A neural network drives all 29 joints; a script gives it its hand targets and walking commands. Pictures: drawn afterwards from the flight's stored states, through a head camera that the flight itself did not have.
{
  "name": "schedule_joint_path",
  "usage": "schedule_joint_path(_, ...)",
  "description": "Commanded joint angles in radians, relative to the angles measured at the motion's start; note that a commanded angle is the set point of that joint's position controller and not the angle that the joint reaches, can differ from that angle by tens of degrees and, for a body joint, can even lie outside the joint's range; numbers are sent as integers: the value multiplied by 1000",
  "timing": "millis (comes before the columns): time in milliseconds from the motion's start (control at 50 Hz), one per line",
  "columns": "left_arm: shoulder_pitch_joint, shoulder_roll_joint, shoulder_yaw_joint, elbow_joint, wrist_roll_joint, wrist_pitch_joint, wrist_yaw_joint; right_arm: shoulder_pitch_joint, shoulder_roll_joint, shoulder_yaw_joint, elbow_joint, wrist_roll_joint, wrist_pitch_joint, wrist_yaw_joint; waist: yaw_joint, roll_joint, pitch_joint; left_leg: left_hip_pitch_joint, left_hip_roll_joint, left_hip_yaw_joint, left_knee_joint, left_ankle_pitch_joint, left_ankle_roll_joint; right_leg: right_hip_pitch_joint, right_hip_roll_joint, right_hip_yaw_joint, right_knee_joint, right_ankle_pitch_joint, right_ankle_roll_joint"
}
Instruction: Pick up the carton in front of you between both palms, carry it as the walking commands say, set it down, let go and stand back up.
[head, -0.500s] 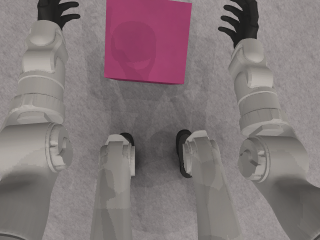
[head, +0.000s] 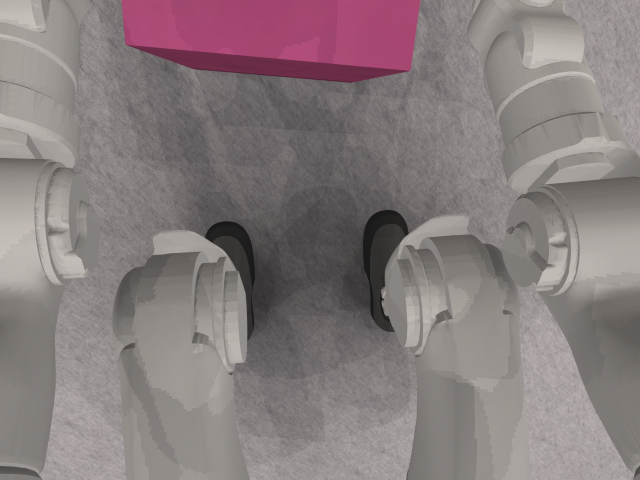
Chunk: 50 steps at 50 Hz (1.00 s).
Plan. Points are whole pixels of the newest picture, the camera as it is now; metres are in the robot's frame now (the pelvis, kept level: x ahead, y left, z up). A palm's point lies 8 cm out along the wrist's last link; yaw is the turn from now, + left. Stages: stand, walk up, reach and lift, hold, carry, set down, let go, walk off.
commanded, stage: reach and lift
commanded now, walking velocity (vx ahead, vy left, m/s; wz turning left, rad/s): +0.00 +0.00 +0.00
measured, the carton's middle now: out of the picture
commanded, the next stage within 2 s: none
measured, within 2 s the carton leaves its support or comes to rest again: leaves its support in 0.80 s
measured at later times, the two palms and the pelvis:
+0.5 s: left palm out of the picture +0.56 +0.19 -0.18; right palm out of the picture +0.55 -0.12 -0.18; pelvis +0.00 +0.00 +0.00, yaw +0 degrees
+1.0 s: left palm out of the picture +0.54 +0.19 -0.10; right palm out of the picture +0.55 -0.11 -0.09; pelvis +0.01 -0.01 +0.01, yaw +2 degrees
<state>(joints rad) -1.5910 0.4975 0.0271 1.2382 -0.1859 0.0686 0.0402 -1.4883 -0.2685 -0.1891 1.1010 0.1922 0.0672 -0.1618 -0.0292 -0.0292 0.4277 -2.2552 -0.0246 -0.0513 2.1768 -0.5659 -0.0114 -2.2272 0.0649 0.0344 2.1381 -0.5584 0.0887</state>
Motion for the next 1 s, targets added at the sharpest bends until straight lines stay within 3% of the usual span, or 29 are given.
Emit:
schedule_joint_path(0,-328,148,5,-118,-16,-36,13,-290,-143,29,-117,29,-35,-2,24,79,-1315,678,19,39,-144,383,-10,548,-14,-114,-84,353,-15)
schedule_joint_path(80,-299,118,-17,-126,-38,-36,19,-273,-135,62,-119,55,-36,-4,31,78,-1369,735,12,47,-118,454,-11,572,-7,-119,-64,404,-18)
schedule_joint_path(200,-222,55,-31,-83,-42,-25,8,-170,-101,23,-51,16,-29,-9,-6,91,-1272,674,6,47,-130,408,-21,509,1,-123,-81,358,-19)
schedule_joint_path(280,-235,60,-2,-83,-11,-30,6,-201,-93,0,-64,-6,-35,-5,6,85,-1220,598,7,48,-140,356,-19,505,2,-112,-86,334,-22)
schedule_joint_path(400,-324,-31,-45,-103,-23,-26,2,-304,6,65,-98,24,-30,-2,30,68,-1230,581,1,54,-160,295,-13,579,11,-102,-99,306,-27)
schedule_joint_path(460,-339,-46,-9,-89,21,-19,1,-315,38,34,-91,-20,-23,-3,35,60,-1201,580,-7,61,-166,266,-14,604,22,-104,-104,282,-27)
schedule_joint_path(520,-503,-566,-116,-111,20,12,-104,-511,509,117,-121,-47,6,104,42,67,-1158,569,-37,64,-158,254,-4,573,56,-113,-92,262,-32)
schedule_joint_path(560,-502,-823,-99,-132,52,44,-190,-573,741,123,-144,-90,46,191,48,60,-1104,529,-59,71,-143,231,7,538,74,-120,-72,235,-37)
schedule_joint_path(600,-460,-944,-72,-164,81,75,-248,-579,855,121,-179,-116,79,248,58,44,-1073,507,-67,87,-138,225,16,494,83,-134,-64,216,-47)
schedule_joint_path(640,-445,-995,-66,-201,87,93,-277,-557,933,124,-202,-118,99,279,66,30,-1065,497,-71,94,-136,239,21,472,86,-140,-63,223,-51)
schedule_joint_path(740,-470,-1124,-141,-355,36,102,-282,-552,1064,188,-274,-42,112,291,62,45,-1301,610,-79,109,-118,413,15,522,92,-148,-43,377,-58)
schedule_joint_path(800,-507,-1195,-220,-521,-13,111,-263,-554,1128,271,-365,8,122,273,62,74,-1603,802,-87,113,-115,574,6,599,96,-157,-43,495,-57)
schedule_joint_path(860,-490,-1269,-256,-641,-13,149,-245,-569,1176,331,-485,17,153,269,59,99,-1887,1002,-97,109,-131,701,-1,625,106,-165,-76,545,-50)
schedule_joint_path(920,-398,-1338,-270,-667,11,192,-220,-554,1212,374,-571,-2,178,252,62,105,-1962,1015,-114,125,-183,681,-12,639,122,-169,-131,508,-37)
schedule_joint_path(980,-292,-1386,-216,-573,73,230,-222,-479,1234,333,-526,-69,209,257,51,91,-1768,858,-124,140,-270,495,-19,589,128,-171,-212,368,-36)
